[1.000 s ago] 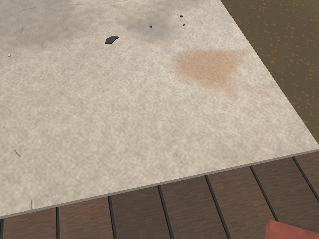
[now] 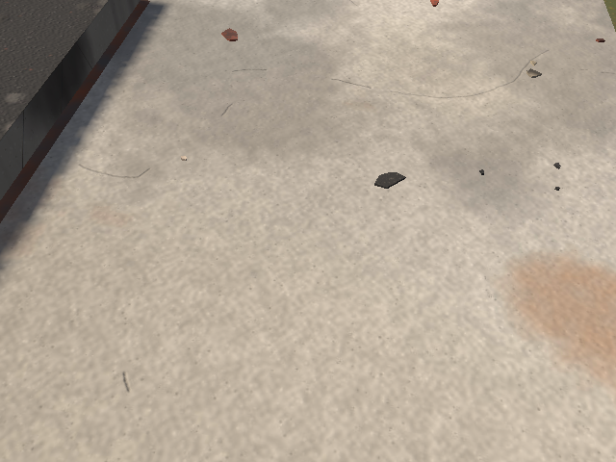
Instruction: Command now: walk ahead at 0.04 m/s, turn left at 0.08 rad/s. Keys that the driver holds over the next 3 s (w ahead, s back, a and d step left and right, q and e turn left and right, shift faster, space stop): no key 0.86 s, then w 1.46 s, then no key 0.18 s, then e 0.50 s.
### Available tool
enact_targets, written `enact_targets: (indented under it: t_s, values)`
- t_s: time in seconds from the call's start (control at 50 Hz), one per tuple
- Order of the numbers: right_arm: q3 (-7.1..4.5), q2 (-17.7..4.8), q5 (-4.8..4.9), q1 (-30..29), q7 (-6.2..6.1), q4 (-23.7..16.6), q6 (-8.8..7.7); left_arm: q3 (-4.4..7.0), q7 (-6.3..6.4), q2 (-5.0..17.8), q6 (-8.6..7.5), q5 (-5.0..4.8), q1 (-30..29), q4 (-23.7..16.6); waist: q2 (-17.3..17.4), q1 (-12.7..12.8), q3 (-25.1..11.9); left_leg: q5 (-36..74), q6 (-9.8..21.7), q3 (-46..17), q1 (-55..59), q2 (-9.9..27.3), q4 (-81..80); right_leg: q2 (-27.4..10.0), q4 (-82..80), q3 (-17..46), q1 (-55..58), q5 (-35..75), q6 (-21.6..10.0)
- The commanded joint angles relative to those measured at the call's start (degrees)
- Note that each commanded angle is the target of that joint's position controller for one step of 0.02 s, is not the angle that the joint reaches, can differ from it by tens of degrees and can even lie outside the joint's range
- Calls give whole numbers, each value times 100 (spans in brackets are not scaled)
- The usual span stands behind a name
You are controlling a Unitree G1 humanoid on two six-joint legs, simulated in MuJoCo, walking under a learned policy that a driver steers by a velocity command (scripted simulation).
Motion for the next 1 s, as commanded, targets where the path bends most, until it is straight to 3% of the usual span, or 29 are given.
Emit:
enact_targets:
  t_s: [0.02,0.06,0.08,0.1,0.12,0.14,0.16,0.2,0.26,0.32,0.56,0.86,0.9,0.94,0.96,1.0]
  values:
    - [-122,-709,-6,99,-48,-153,19,39,48,310,-63,-44,379,-59,706,18,-139,-1351,486,-1633,67,1629,-979,185,-672,-174,477,-156,-73]
    - [-112,-704,61,54,-76,-91,63,-12,70,181,-125,-50,739,133,525,180,-69,-1477,309,-1610,-100,1550,-830,233,-1836,-271,1099,482,-189]
    - [-99,-644,87,193,-81,-22,67,-23,80,232,-182,-12,856,196,361,181,2,-1573,72,-1602,-313,1465,-785,59,-2405,-42,1474,880,-257]
    - [-66,-492,117,303,-65,-2,48,-18,87,411,-251,73,981,224,53,100,8,-1435,-165,-1473,-471,1283,-533,-455,-2670,541,1672,814,-381]
    - [-46,-329,205,420,-39,16,35,-11,66,576,-294,15,648,194,-479,-188,236,-1056,-325,-939,-228,752,-444,-759,-2808,1018,976,453,-531]
    - [-36,-357,154,255,-18,101,19,-98,17,284,-358,-15,436,200,-476,-160,317,-473,-353,-830,468,689,-283,-761,-2998,1000,341,250,-479]
    - [-42,-394,110,256,-7,152,-1,-129,-2,235,-420,-27,355,215,-488,-180,239,-173,-322,-884,894,775,-220,-621,-3036,841,179,220,-349]
    - [-69,-543,90,315,-3,272,-23,-114,21,342,-458,-64,436,301,-404,-155,153,-51,-258,-968,1043,890,-169,-395,-2960,598,353,457,-244]
    - [-20,-426,105,334,-20,433,-45,-141,31,246,-447,-62,673,441,-57,-53,191,-149,-255,-1010,712,940,-269,-319,-2750,476,776,788,-304]
    - [16,-348,113,337,-50,576,-35,-162,30,214,-424,-48,770,532,67,2,253,-165,-297,-1001,626,933,-306,-311,-2694,457,871,863,-343]
    - [89,-243,118,541,-118,1003,-9,-247,52,90,-400,-59,850,806,108,26,298,108,-331,-989,688,976,-226,-265,-2629,398,1048,1169,-361]
    - [136,-123,120,644,-149,1248,11,-316,75,14,-386,-62,986,1014,98,28,370,207,-346,-966,733,1000,-168,-237,-2620,387,1086,1259,-365]
    - [117,-153,113,664,-140,1258,33,-284,66,71,-373,-35,1125,1057,82,58,322,-811,-301,-879,658,831,-77,-110,-2653,364,1068,204,-442]
    - [51,-246,86,625,-103,1174,68,-195,40,248,-330,-17,1191,997,-132,115,595,-2347,-161,-708,108,569,332,-126,-2687,628,841,-1456,-694]
    - [45,-216,65,491,-69,1076,64,-163,26,300,-321,-23,1327,978,-228,206,875,-2701,-140,-653,-409,486,592,-309,-2873,966,826,-2092,-857]
    - [96,50,-12,83,17,800,-24,-67,31,501,-348,-42,1716,1056,-702,395,1246,-2070,-226,-102,-1308,308,1611,-1106,-3543,2021,1188,-2691,-1281]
